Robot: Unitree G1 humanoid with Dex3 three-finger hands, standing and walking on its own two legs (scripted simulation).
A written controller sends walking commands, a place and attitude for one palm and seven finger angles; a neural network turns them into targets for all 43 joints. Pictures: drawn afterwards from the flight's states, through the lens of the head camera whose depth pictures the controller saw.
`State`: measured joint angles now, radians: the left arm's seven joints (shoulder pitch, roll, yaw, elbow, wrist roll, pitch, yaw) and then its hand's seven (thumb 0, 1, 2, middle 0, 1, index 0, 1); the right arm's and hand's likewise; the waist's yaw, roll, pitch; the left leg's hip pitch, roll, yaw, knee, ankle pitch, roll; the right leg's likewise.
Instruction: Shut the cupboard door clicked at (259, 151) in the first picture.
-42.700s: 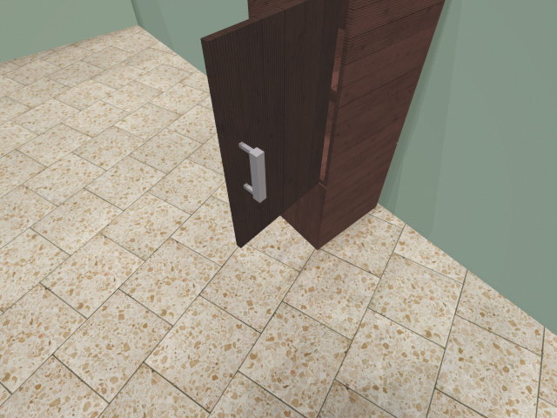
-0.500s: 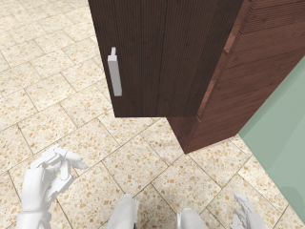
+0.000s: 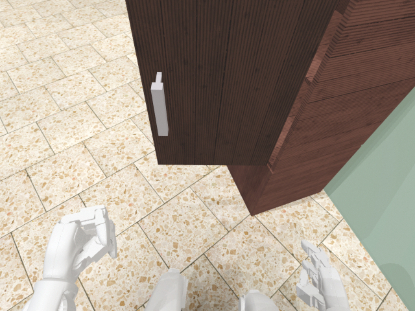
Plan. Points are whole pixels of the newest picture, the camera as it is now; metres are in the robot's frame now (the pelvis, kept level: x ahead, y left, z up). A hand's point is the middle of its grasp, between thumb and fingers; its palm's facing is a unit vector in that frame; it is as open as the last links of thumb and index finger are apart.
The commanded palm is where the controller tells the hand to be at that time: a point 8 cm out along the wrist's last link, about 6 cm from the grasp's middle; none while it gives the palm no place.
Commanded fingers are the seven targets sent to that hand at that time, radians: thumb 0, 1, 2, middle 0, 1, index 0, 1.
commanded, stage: raise the hand and make a fist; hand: left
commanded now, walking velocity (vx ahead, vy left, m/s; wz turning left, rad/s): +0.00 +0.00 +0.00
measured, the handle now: (161, 105) +0.54 +0.16 +0.06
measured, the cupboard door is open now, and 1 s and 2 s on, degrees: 71 71 71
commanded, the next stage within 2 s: bring the fist close to the handle in 0.46 s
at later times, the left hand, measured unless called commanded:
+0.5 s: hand (119, 232) +0.23 +0.17 +0.06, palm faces +0.10 -0.99 -0.03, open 3.1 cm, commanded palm +0.21 +0.22 +0.06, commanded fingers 0.00 0.90 0.90 -1.30 -1.50 -1.30 -1.50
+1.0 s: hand (147, 186) +0.32 +0.15 +0.06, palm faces +0.06 -1.00 -0.01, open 3.1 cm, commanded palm +0.30 +0.20 +0.06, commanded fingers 0.00 0.90 0.90 -1.30 -1.50 -1.30 -1.50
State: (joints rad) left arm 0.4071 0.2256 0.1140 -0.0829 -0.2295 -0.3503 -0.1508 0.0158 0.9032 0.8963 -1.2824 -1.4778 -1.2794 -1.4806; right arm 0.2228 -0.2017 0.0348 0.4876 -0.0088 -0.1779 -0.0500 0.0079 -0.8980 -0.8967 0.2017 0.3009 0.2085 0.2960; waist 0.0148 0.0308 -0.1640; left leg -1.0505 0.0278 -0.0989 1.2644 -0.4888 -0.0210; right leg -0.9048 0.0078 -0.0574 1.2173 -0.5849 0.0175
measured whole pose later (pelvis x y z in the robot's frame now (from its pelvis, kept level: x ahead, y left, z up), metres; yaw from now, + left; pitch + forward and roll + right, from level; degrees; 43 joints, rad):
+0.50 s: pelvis +0.00 -0.02 +0.00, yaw +0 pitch +16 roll -2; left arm 0.37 0.20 0.14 -0.02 -0.26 -0.41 -0.15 0.01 0.90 0.90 -1.30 -1.50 -1.30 -1.50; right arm 0.24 -0.24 0.00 0.52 0.00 -0.17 -0.05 0.01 -0.90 -0.90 0.20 0.30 0.20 0.30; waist 0.01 0.04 -0.18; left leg -1.04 0.03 -0.09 1.26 -0.50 -0.04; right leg -0.92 0.01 -0.05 1.25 -0.61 0.00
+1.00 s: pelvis +0.01 -0.01 +0.01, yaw -1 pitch +17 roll -3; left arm 0.05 0.17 0.08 0.15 -0.17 -0.31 -0.02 0.02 0.90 0.90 -1.30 -1.50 -1.30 -1.50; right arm 0.24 -0.22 0.02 0.54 -0.01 -0.13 -0.05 0.01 -0.90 -0.90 0.20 0.30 0.21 0.30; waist -0.02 0.04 -0.16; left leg -1.03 0.03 -0.07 1.22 -0.48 -0.03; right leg -0.91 0.01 -0.03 1.20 -0.58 0.01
